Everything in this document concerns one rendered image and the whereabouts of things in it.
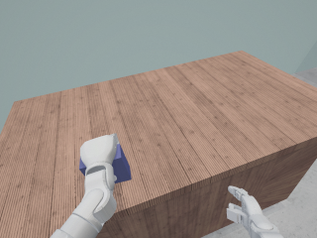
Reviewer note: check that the robot left hand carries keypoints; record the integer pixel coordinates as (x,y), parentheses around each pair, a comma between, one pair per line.
(99,150)

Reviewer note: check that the robot right hand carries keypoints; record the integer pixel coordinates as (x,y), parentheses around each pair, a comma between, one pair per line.
(249,207)

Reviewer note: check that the robot right forearm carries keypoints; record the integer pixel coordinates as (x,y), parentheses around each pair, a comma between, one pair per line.
(260,227)

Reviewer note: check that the robot left forearm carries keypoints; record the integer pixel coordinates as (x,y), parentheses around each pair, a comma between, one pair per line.
(96,207)

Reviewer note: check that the table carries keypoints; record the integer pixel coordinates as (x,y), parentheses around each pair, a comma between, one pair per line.
(188,132)

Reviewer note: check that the sponge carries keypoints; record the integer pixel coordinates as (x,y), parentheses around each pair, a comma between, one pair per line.
(121,167)

